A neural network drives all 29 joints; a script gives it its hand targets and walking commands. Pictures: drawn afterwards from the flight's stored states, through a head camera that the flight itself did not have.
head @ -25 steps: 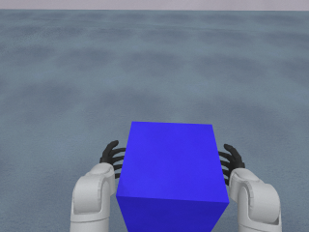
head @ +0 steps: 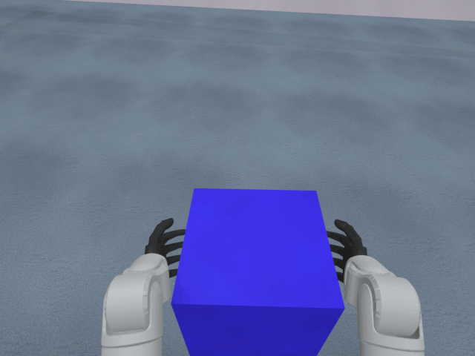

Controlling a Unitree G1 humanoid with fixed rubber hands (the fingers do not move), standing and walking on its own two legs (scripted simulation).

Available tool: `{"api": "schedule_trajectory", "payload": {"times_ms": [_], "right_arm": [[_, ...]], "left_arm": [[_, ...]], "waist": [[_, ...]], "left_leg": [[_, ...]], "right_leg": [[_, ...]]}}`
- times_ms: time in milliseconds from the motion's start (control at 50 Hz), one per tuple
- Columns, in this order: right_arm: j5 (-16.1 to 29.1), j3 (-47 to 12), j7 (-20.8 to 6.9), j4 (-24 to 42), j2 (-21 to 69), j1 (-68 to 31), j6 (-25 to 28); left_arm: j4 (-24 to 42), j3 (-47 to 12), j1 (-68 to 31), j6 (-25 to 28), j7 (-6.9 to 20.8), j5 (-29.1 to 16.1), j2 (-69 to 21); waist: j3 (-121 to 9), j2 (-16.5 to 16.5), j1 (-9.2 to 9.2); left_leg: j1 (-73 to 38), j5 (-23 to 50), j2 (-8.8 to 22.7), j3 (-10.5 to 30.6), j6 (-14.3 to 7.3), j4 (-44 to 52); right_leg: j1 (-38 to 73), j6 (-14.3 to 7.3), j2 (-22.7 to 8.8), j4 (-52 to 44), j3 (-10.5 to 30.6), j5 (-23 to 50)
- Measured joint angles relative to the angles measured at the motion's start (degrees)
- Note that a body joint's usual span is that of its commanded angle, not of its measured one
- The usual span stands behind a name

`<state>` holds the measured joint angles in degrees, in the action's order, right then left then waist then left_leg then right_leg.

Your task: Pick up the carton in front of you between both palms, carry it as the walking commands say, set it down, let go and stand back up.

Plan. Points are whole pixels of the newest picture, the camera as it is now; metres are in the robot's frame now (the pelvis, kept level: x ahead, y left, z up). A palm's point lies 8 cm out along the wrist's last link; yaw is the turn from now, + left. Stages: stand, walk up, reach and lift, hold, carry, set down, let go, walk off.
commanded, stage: carry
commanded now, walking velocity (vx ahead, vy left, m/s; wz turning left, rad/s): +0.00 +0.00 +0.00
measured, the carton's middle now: (252, 279) +0.28 +0.00 -0.01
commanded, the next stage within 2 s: none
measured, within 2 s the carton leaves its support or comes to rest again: neither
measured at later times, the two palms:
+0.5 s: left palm (188, 154) +0.50 +0.14 +0.09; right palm (331, 157) +0.51 -0.16 +0.08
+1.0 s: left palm (176, 150) +0.52 +0.17 +0.09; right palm (315, 146) +0.54 -0.13 +0.09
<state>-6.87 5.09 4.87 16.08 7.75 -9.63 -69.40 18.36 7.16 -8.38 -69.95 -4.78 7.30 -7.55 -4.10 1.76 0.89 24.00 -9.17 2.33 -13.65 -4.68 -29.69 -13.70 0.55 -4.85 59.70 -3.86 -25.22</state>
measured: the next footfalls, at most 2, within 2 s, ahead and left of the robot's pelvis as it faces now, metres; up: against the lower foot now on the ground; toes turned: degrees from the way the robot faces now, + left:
right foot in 0.32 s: +0.34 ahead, -0.11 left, +0.00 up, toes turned +21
left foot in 0.48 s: +0.20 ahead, +0.10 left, +0.00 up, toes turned +11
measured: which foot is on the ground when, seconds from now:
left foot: down 0.00-0.36, up 0.38-0.46, down 0.48-1.00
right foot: up 0.00-0.30, down 0.32-1.00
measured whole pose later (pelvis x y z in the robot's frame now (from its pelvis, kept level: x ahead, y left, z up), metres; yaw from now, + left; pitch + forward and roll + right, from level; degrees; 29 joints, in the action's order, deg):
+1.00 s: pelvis +0.27 +0.00 +0.00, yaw +4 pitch +3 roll -1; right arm -7.2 5.7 4.9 18.7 7.6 -8.8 -69.8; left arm 18.4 5.9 -8.8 -69.2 -5.0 7.0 -7.6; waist -6.0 -0.8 -0.2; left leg 8.5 -25.4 3.1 -6.9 0.6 -30.9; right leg -21.8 -1.6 -3.9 33.8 -11.7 -14.8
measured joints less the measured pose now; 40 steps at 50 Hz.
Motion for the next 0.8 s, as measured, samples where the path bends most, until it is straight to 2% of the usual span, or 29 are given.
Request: {"api": "schedule_trajectory", "payload": {"times_ms": [40,80,200,260,320,360,400,420,460,500,520,620,800], "right_arm": [[0.13,0.09,0.00,0.11,-0.08,0.84,0.34],[0.36,0.25,-0.01,1.22,-0.17,1.68,0.90],[1.05,0.48,-0.13,5.16,-0.26,2.52,2.51],[1.24,0.21,-0.24,6.79,-0.22,2.14,2.29],[0.92,-0.08,-0.36,7.82,-0.19,1.76,1.43],[0.64,0.67,-0.49,7.33,-0.18,0.88,0.74],[0.20,1.76,-0.49,6.15,-0.07,-0.06,-0.05],[-0.06,1.98,-0.48,5.56,-0.06,-0.15,-0.37],[-0.38,1.97,-0.37,4.49,-0.07,-0.05,-0.84],[-0.49,1.63,-0.08,3.86,-0.04,0.03,-1.05],[-0.56,1.40,0.03,3.74,-0.05,0.12,-1.14],[-0.45,1.31,0.18,3.92,0.02,-0.49,-0.85],[-0.36,1.01,0.04,1.87,-0.01,-0.13,-0.24]], "left_arm": [[-0.42,-0.53,0.21,0.23,-0.01,0.09,0.05],[-0.13,-1.23,0.30,0.81,-0.05,0.09,0.05],[3.07,-2.64,0.77,2.66,-0.33,-0.25,0.05],[5.54,-2.59,1.01,2.28,-0.68,-0.67,0.07],[6.78,-2.29,0.69,1.32,-0.75,-0.87,0.05],[5.60,-2.30,-0.11,1.21,-0.73,-0.76,-0.05],[2.93,-1.98,-1.54,1.28,-0.56,-0.66,-0.22],[1.75,-1.77,-1.96,1.19,-0.42,-0.61,-0.29],[0.13,-1.41,-2.12,0.99,-0.17,-0.56,-0.34],[-0.42,-1.33,-1.80,0.94,-0.15,-0.50,-0.29],[-0.43,-1.34,-1.51,0.96,-0.16,-0.49,-0.23],[0.14,-0.95,-1.71,1.32,-0.11,-0.62,-0.24],[-0.60,-0.93,-0.88,1.20,-0.06,-0.14,-0.12]], "waist": [[1.23,-0.56,0.12],[2.24,-0.95,0.23],[3.08,-0.97,-0.39],[2.70,-0.81,-1.07],[1.72,-0.82,-1.40],[0.72,-2.65,-1.48],[0.68,-4.61,-1.40],[0.69,-4.84,-1.28],[0.77,-4.71,-1.00],[1.00,-4.56,-0.89],[0.80,-4.59,-0.80],[-0.91,-3.89,-0.57],[-2.42,-2.55,-0.96]], "left_leg": [[-3.12,-0.06,0.00,0.30,0.40,3.45],[-6.20,0.02,-0.01,0.86,0.53,6.96],[-13.98,-2.07,0.29,2.40,2.02,12.61],[-17.38,-5.07,0.26,2.45,3.23,12.40],[-19.66,-10.74,0.28,2.63,4.75,7.62],[-18.73,-14.80,1.70,3.33,5.84,1.08],[-15.96,-17.72,2.34,6.09,6.59,-5.09],[-14.79,-19.42,2.01,7.21,6.69,-6.12],[-13.85,-19.19,1.51,8.24,6.57,-2.60],[-14.32,-11.41,1.71,8.39,6.58,1.93],[-14.98,-9.80,1.90,8.29,6.62,2.64],[-16.00,-13.41,1.98,8.26,6.70,2.55],[-15.73,-15.34,1.29,7.36,6.25,0.27]], "right_leg": [[-7.44,-0.88,0.35,5.82,0.46,3.17],[-12.72,-0.90,0.02,3.74,-0.06,5.88],[-19.12,0.44,0.26,-15.19,-1.89,12.87],[-17.97,0.55,1.15,-24.32,-3.80,19.12],[-12.66,0.55,2.18,-34.68,-6.76,28.44],[-9.77,-3.32,3.16,-35.84,-8.17,23.41],[-9.38,-5.18,3.85,-34.14,-8.90,19.48],[-9.02,-4.16,3.70,-34.24,-8.91,19.85],[-7.86,-4.15,3.52,-34.88,-8.83,18.95],[-6.77,-4.51,3.63,-34.98,-8.71,17.76],[-6.40,-4.49,3.76,-34.78,-8.68,17.16],[-6.70,-3.94,3.40,-31.98,-8.82,14.02],[-7.93,-2.82,1.96,-27.46,-8.02,10.66]]}}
